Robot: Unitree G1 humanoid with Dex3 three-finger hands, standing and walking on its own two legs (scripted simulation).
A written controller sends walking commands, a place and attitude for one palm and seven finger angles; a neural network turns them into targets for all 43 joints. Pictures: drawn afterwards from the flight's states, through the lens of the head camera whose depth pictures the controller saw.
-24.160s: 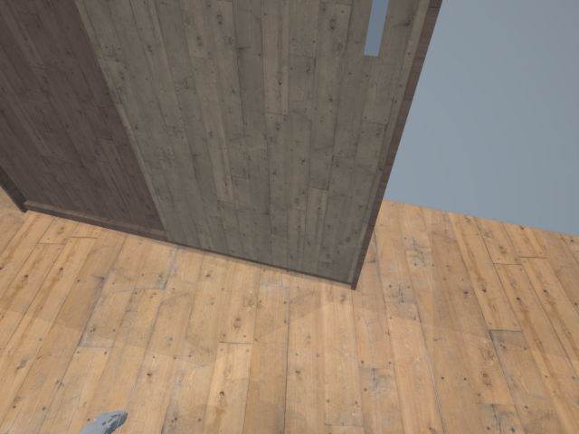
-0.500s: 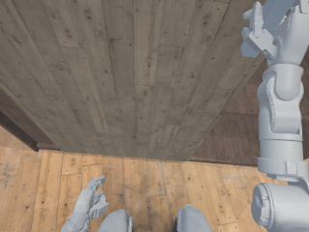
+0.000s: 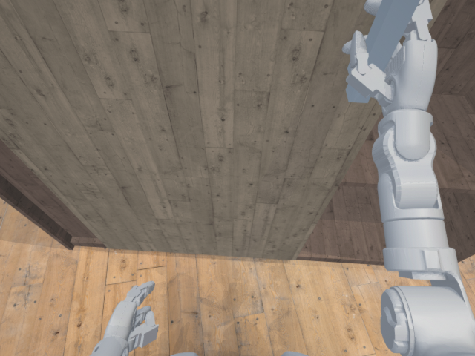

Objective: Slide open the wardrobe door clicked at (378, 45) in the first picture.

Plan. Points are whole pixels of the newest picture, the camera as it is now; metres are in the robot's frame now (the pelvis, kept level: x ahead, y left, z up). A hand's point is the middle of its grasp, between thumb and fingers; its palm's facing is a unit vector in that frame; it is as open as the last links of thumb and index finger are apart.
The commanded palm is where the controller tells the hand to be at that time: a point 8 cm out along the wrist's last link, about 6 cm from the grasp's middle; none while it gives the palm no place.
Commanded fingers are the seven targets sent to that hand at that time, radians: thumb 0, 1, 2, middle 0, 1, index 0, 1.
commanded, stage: stop walking and hold the door there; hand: right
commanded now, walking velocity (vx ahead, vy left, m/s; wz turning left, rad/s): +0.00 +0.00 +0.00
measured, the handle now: (373, 37) +0.47 -0.15 +0.27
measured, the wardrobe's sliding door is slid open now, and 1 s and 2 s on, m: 0.59 0.59 0.59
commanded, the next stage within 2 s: loosen the grip on the handle in 0.20 s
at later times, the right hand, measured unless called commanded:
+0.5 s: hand (373, 62) +0.42 -0.14 +0.26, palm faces +0.15 +0.99 -0.03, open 8.5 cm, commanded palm +0.39 -0.18 +0.23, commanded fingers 0.00 0.43 -0.26 0.44 1.38 0.44 1.38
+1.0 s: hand (367, 70) +0.43 -0.14 +0.25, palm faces +0.10 +0.99 -0.03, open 14.7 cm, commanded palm +0.41 -0.20 +0.23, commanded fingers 0.00 0.55 -0.20 0.25 1.15 0.25 1.15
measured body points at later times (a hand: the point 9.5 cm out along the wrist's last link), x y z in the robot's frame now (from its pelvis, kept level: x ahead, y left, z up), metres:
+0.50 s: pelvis -0.03 +0.01 +0.00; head -0.03 +0.02 +0.45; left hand +0.09 +0.26 -0.10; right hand +0.41 -0.20 +0.26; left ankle +0.00 +0.11 -0.73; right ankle -0.01 -0.12 -0.73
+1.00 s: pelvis -0.03 +0.01 +0.00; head -0.01 +0.02 +0.45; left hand +0.01 +0.29 -0.11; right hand +0.42 -0.20 +0.25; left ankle +0.00 +0.11 -0.73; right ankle -0.01 -0.12 -0.73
